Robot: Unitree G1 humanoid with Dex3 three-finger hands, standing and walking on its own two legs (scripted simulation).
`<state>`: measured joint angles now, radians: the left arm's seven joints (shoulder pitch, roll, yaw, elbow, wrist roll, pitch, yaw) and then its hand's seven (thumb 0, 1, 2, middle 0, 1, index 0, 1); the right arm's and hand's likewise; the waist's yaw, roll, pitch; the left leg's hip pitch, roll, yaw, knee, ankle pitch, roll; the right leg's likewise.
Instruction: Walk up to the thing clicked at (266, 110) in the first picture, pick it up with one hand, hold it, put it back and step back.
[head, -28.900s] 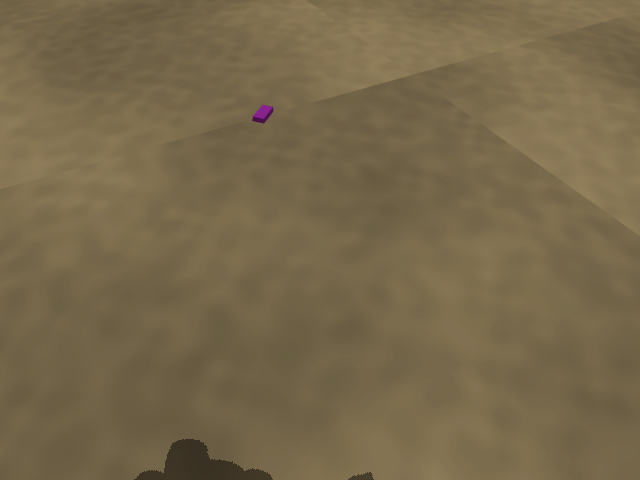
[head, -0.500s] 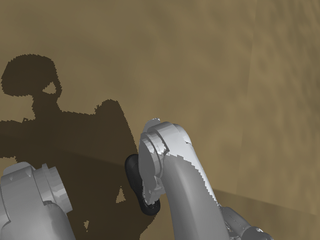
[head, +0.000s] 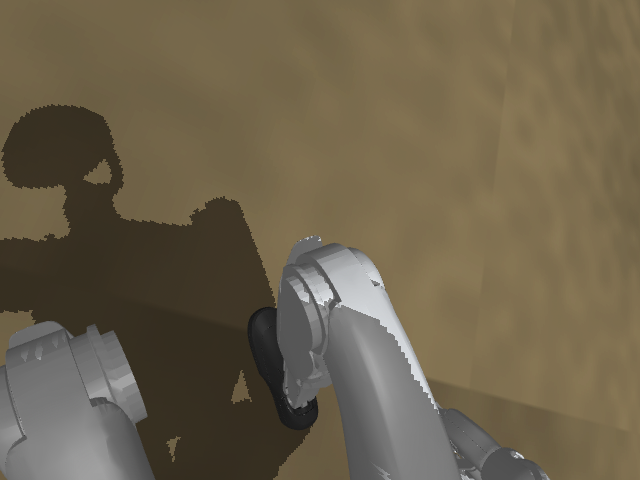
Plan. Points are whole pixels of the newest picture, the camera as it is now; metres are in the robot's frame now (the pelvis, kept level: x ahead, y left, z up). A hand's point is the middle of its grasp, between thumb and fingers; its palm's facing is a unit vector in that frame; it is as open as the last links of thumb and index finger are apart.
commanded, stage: open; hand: left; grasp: from above
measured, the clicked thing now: out of the picture +0.44 +0.37 -0.29
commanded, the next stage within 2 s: withdraw in 0.32 s
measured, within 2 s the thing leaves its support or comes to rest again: neither
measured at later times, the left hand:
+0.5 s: hand out of the picture +0.43 +0.36 -0.25, palm faces -0.46 -0.18 -0.87, open 14.0 cm
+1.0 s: hand out of the picture +0.42 +0.40 -0.08, palm faces -0.49 -0.12 -0.87, open 13.9 cm
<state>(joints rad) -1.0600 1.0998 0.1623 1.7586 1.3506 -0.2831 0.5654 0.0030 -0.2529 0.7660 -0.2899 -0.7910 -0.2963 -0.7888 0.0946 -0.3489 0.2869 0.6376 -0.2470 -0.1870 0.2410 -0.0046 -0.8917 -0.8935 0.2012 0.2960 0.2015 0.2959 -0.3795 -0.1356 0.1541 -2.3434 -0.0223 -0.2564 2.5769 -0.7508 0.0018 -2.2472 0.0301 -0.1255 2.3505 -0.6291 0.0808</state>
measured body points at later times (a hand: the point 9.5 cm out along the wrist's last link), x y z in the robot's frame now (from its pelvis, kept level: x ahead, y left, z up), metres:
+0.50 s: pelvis +0.00 +0.00 +0.00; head +0.27 +0.15 +0.33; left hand +0.45 +0.37 -0.20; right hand +0.07 -0.25 -0.05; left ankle +0.05 +0.12 -0.27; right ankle +0.13 -0.14 -0.27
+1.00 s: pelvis -0.01 +0.00 +0.05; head +0.22 +0.10 +0.42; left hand +0.44 +0.40 -0.03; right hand +0.12 -0.26 -0.05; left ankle +0.05 +0.12 -0.27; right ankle +0.13 -0.14 -0.27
